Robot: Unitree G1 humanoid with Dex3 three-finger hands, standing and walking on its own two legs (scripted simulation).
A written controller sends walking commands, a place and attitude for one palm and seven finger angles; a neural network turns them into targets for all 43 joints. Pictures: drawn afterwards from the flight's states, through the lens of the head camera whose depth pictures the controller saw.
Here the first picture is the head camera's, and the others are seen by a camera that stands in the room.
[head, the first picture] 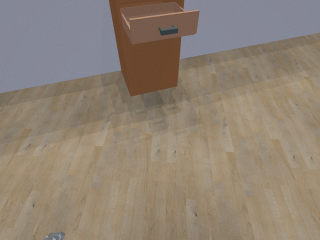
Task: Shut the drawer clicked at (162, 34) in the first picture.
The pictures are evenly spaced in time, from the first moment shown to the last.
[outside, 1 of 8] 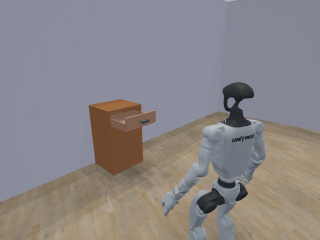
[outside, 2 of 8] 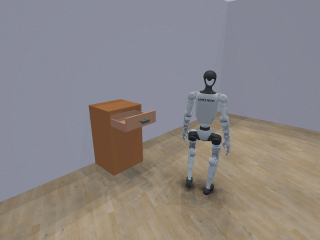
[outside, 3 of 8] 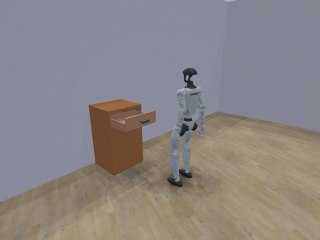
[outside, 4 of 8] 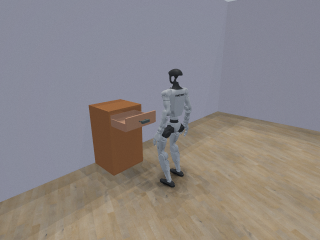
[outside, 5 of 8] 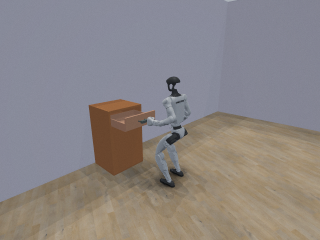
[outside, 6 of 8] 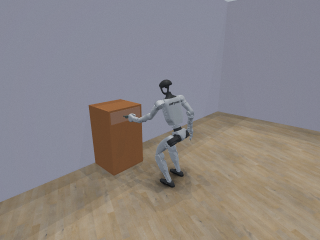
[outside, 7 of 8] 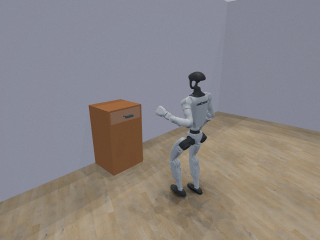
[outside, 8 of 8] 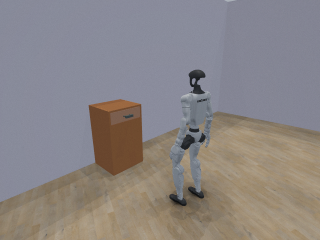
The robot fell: no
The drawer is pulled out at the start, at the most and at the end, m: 0.29 0.29 0.00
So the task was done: yes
